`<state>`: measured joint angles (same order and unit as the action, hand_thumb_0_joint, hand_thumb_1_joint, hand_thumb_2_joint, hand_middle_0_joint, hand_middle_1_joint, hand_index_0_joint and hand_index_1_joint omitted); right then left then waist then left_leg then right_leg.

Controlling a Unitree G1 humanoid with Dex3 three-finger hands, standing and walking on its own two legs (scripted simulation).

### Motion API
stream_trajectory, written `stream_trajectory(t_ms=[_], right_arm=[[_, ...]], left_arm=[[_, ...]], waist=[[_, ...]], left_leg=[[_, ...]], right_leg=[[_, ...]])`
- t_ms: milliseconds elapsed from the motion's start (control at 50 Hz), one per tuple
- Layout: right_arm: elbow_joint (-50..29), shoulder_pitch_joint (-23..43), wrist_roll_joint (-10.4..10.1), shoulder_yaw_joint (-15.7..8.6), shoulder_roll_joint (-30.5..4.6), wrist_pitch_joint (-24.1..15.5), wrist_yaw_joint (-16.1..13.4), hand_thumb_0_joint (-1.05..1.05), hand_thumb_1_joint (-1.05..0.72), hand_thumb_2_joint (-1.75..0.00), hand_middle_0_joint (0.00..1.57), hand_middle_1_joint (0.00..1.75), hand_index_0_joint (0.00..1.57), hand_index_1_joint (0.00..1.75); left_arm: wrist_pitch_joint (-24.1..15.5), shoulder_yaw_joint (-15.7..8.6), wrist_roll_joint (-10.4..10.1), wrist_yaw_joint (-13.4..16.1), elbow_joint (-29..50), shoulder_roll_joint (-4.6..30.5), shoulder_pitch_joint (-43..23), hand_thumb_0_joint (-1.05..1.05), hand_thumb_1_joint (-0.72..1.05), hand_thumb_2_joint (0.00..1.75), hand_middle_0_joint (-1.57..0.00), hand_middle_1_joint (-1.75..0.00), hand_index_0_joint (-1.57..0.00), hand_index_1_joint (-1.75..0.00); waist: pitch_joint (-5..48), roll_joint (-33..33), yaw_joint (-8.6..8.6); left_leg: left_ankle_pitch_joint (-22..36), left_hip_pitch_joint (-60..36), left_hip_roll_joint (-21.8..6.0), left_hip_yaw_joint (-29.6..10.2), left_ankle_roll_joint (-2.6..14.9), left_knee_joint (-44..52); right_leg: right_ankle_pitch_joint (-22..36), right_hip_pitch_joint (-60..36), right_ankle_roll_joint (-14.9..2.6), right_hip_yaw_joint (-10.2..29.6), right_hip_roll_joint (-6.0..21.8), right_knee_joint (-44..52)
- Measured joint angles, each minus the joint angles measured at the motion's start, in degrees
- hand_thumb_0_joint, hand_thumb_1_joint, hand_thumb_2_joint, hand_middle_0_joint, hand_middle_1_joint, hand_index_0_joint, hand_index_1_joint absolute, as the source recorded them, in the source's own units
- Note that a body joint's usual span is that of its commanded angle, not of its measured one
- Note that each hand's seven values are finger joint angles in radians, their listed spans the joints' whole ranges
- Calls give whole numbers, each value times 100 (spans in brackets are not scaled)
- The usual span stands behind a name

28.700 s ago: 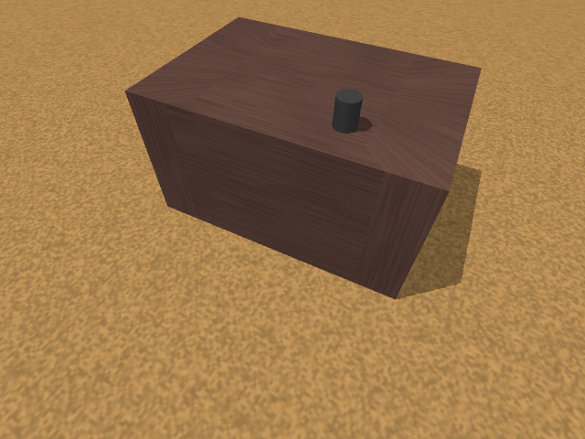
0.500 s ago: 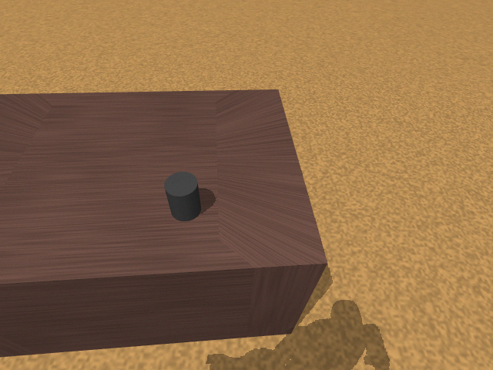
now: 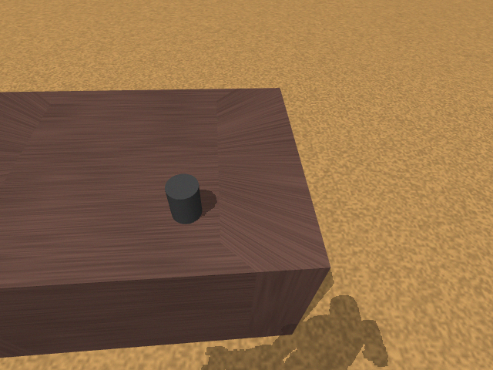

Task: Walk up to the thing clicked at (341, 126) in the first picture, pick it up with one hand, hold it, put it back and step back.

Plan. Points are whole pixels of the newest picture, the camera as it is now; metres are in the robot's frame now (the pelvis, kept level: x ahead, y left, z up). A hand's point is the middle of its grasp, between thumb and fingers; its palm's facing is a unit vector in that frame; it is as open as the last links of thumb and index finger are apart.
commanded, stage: stand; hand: left
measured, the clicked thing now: (184, 199) +0.52 +0.14 -0.13
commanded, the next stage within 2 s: step back in 0.84 s
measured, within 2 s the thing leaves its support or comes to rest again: neither
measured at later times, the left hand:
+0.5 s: hand out of the picture +0.06 +0.25 -0.16, palm faces -0.03 -0.94 -0.34, open 7.4 cm
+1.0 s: hand out of the picture +0.06 +0.26 -0.16, palm faces -0.02 -0.92 -0.39, open 7.4 cm
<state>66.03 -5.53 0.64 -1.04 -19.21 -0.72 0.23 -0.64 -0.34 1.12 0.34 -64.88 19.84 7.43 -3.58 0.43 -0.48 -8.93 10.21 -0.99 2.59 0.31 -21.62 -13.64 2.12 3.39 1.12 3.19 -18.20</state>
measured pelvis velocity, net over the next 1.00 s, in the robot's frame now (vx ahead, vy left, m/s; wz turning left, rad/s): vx -0.03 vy -0.02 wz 0.01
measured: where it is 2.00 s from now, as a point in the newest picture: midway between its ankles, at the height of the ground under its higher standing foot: outside the picture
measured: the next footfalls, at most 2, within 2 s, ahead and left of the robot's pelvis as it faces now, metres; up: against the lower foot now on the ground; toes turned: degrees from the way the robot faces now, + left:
left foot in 1.60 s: -0.11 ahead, +0.07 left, +0.00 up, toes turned +5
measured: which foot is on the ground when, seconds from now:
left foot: down 0.00-1.00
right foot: down 0.00-1.00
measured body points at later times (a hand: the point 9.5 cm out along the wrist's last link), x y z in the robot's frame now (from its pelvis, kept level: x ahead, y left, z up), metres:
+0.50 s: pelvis +0.00 +0.00 +0.00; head +0.01 +0.01 +0.45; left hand +0.06 +0.30 -0.14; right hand +0.07 -0.30 -0.13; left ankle +0.03 +0.11 -0.75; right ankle -0.04 -0.16 -0.75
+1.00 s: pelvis -0.03 -0.02 -0.01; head +0.03 -0.01 +0.44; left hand +0.06 +0.30 -0.14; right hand +0.07 -0.32 -0.14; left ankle +0.03 +0.11 -0.75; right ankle -0.05 -0.15 -0.72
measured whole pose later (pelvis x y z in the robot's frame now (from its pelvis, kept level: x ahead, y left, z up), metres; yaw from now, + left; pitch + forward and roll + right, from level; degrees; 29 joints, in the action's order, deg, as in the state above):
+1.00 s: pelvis -0.03 -0.02 -0.01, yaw +1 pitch -1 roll +0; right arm 60.0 -2.5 0.0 -2.5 -20.2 1.1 0.7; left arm 1.6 -2.3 -0.1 0.6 -58.1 22.7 5.3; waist -9.2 0.6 -0.6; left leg -8.5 16.8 -2.0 1.4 0.2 -26.5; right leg -25.2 15.3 -0.6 0.7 0.8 -41.5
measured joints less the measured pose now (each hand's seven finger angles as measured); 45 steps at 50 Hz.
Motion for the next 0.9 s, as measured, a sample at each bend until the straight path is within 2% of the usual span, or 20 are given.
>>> stream_trajectory(t_ms=[840,900], right_arm=[[-67,-67,-8,3,-32,18,30,1,-90,-90,20,30,20,30],[-205,41,-68,-38,-53,87,66,1,-90,-90,20,30,20,30]], left_arm=[[11,-9,3,-32,120,17,144,1,90,90,-20,-30,-21,-30],[79,-66,-85,-16,276,77,52,1,90,90,-20,-30,-21,-30]], waist=[[3,-9,-5],[-115,24,-9]], left_leg=[[22,34,2,-60,-14,29],[-13,247,2,-52,3,-171]], right_leg=[[9,2,-19,-62,-6,45],[-144,354,-74,-48,-5,-444]])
